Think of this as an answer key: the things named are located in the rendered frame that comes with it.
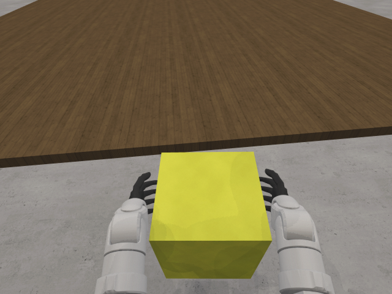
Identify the carton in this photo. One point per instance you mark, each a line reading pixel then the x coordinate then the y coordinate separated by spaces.
pixel 209 218

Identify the robot right forearm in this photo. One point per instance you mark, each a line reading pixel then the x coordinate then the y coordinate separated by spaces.
pixel 300 259

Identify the robot left forearm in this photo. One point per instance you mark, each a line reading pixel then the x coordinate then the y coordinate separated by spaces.
pixel 123 269

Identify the robot right hand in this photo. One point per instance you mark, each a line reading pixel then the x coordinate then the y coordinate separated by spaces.
pixel 277 187

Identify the robot left hand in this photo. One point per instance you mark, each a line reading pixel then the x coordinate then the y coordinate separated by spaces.
pixel 140 186

